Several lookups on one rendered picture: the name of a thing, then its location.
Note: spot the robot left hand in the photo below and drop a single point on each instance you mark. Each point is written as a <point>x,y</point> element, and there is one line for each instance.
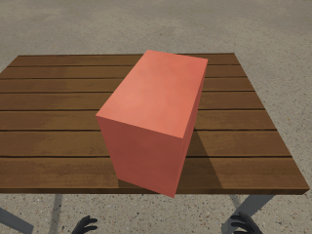
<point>80,227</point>

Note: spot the robot right hand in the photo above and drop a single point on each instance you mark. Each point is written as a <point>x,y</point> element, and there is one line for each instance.
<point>248,224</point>

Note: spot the carton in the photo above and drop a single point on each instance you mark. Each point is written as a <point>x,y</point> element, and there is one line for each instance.
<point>148,122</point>

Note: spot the table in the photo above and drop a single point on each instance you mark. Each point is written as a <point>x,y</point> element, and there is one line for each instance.
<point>51,142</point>

